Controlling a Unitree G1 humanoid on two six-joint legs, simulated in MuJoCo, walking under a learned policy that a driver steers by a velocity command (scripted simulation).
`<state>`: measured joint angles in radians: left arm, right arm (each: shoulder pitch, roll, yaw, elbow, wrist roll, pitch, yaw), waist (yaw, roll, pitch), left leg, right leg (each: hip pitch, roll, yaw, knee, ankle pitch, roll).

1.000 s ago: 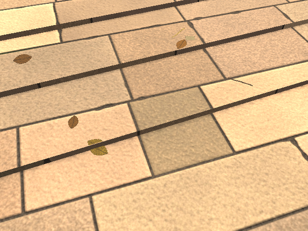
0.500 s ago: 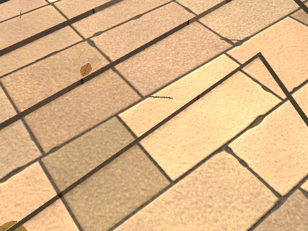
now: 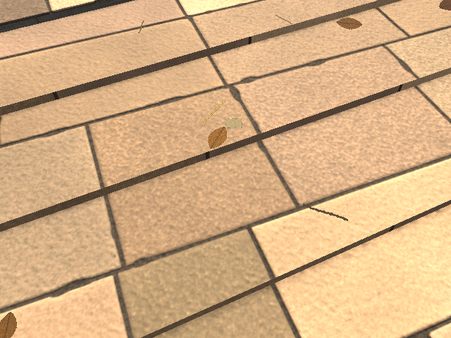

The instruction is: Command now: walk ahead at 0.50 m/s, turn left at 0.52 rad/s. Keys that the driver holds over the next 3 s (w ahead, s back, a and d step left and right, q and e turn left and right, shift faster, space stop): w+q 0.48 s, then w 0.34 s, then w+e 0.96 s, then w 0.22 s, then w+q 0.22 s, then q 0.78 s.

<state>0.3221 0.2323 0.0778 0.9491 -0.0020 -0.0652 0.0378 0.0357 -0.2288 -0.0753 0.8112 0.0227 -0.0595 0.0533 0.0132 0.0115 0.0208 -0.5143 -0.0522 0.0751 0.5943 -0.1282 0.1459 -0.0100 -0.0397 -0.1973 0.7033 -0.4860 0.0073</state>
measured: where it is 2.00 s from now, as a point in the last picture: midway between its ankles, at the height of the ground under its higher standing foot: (194, 157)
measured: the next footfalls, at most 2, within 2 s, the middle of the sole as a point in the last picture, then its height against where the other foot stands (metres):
right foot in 0.42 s outside the picture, level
left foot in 0.90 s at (151, 292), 0.04 m higher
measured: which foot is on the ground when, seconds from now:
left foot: down 0.00-0.44, up 0.46-0.88, down 0.90-1.00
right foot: up 0.00-0.40, down 0.42-0.92, up 0.94-1.00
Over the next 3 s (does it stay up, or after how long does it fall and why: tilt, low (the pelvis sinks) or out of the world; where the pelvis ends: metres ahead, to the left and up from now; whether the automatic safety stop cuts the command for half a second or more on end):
stays up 1.30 0.13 0.10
